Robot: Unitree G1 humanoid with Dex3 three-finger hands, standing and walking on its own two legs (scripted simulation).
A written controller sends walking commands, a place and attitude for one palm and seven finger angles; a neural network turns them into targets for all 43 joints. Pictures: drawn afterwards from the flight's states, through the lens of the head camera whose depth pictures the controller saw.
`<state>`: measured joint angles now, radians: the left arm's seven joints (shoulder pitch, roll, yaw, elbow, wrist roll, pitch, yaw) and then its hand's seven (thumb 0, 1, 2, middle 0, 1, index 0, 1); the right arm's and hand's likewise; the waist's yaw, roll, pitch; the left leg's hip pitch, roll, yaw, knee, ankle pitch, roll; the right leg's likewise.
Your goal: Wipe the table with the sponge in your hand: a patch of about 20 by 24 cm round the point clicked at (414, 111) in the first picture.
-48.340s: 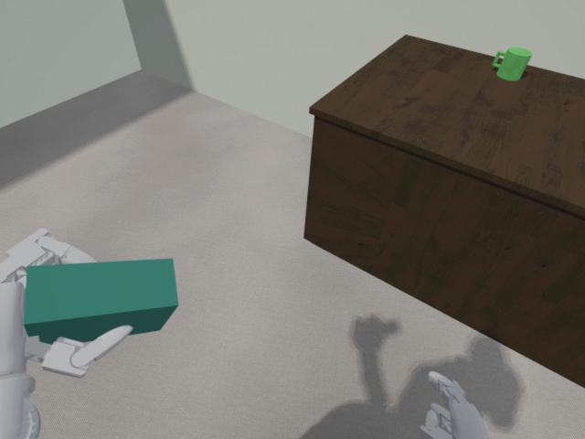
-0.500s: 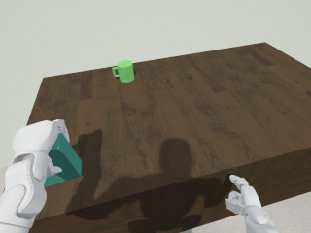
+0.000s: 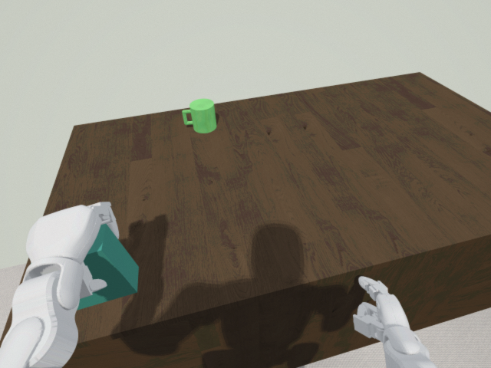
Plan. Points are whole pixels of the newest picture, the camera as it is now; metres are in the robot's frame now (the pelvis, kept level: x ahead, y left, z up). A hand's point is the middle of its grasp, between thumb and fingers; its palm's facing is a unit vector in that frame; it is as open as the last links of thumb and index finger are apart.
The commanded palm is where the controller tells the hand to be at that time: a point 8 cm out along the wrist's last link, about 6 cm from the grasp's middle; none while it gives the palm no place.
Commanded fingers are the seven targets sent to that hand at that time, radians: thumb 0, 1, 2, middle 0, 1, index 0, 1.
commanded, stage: bring the sponge back beside the body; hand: left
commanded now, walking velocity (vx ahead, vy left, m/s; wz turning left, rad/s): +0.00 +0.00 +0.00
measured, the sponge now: (97, 275) +0.21 +0.29 +0.05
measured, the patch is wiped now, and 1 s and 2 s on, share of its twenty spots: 0.95 0.95 0.95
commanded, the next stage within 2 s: step back with the hand held close in 1.00 s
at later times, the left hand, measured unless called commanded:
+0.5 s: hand (84, 266) +0.19 +0.28 +0.11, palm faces +0.10 -0.14 -0.98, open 9.6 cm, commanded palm +0.16 +0.27 +0.18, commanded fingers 0.00 0.10 1.30 -1.20 -1.60 -1.20 -1.60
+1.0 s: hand (89, 271) +0.19 +0.27 +0.11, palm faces +0.12 -0.17 -0.98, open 9.6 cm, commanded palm +0.15 +0.26 +0.18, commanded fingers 0.00 0.10 1.30 -1.20 -1.60 -1.20 -1.60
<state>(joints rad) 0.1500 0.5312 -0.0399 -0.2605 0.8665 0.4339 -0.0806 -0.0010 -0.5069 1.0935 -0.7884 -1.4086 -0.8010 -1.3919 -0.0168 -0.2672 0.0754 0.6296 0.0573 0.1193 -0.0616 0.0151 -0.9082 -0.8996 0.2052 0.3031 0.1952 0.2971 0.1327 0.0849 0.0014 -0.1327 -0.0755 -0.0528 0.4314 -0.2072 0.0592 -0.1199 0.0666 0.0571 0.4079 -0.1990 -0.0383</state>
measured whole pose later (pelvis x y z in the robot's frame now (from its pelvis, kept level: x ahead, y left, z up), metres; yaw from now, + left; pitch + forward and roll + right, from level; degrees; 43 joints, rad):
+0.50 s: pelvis +0.00 -0.01 +0.00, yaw +0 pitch -6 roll -1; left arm 0.25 0.53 -0.02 -0.35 0.85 0.42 -0.05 0.00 -0.51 1.09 -0.79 -1.41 -0.80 -1.39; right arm -0.02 -0.26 0.08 0.62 0.05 0.11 -0.06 0.02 -0.91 -0.90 0.21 0.30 0.20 0.30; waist 0.14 0.09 0.01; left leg -0.13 -0.06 -0.05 0.45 -0.21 0.05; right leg -0.11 0.08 0.06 0.42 -0.20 -0.05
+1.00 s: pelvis +0.00 -0.02 +0.00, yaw +0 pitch -6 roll -1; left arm 0.29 0.52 -0.01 -0.38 0.83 0.43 -0.04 0.00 -0.51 1.09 -0.79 -1.41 -0.80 -1.39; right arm -0.02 -0.26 0.08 0.62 0.05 0.09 -0.06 0.02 -0.91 -0.90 0.21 0.30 0.20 0.30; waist 0.14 0.09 0.00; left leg -0.12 -0.05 -0.06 0.46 -0.22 0.03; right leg -0.11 0.09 0.05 0.42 -0.20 -0.06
